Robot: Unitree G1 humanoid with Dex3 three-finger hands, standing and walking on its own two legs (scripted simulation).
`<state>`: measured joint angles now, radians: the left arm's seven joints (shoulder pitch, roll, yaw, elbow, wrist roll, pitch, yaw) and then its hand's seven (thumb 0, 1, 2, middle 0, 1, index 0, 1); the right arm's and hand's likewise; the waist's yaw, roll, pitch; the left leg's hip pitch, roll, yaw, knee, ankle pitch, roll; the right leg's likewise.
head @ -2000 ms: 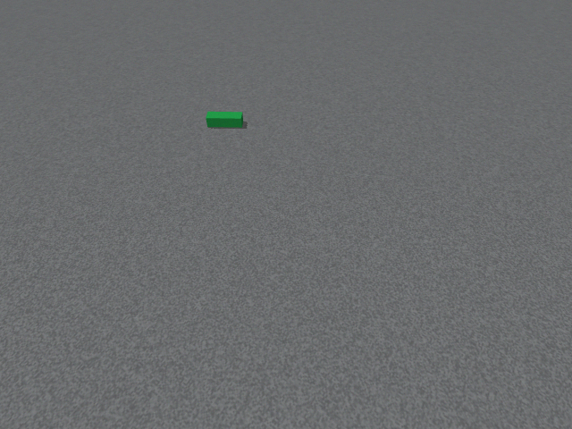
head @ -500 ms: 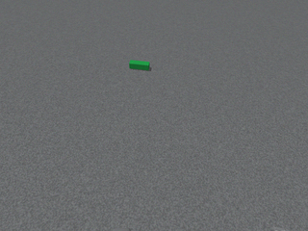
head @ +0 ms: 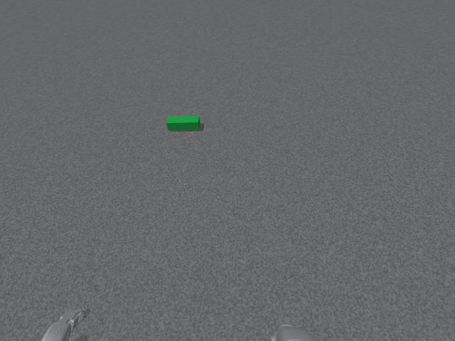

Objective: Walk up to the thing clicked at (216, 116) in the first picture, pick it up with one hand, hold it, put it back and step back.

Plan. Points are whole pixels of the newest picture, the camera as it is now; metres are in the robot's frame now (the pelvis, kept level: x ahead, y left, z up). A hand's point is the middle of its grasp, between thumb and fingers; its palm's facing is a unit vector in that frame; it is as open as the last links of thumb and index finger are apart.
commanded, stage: walk up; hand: left
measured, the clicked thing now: (183, 123) +1.49 +0.31 -0.72
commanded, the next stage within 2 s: none
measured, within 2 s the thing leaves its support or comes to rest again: neither
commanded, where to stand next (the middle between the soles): +1.14 +0.03 m, yaw -1 degrees
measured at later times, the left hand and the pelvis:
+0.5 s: hand (91, 263) +0.31 +0.34 -0.14, palm faces -0.06 -0.94 -0.34, open 7.4 cm; pelvis +0.27 +0.05 +0.02, yaw -1 degrees
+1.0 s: hand (141, 151) +0.63 +0.26 -0.10, palm faces -0.05 -0.92 -0.38, open 7.4 cm; pelvis +0.51 +0.01 +0.02, yaw -2 degrees
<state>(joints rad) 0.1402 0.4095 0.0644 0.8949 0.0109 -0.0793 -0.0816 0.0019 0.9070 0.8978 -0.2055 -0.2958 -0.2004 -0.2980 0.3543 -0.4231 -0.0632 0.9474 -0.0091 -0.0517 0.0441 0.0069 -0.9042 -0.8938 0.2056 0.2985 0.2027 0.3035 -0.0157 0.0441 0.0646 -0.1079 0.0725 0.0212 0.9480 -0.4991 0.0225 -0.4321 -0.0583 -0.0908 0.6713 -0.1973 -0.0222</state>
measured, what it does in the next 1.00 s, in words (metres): walks ahead: left foot, then right foot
